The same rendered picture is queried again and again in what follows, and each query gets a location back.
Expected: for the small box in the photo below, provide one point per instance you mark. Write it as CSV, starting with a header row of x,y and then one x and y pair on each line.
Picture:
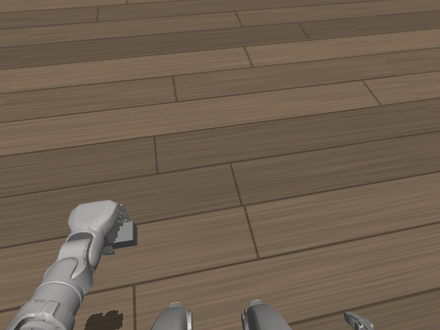
x,y
123,235

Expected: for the right robot hand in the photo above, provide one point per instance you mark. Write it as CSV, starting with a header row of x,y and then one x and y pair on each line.
x,y
357,322

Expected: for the left robot hand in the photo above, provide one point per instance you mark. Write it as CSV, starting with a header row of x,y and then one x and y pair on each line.
x,y
100,216

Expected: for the left robot arm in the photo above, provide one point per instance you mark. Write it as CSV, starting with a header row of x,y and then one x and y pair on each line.
x,y
58,297

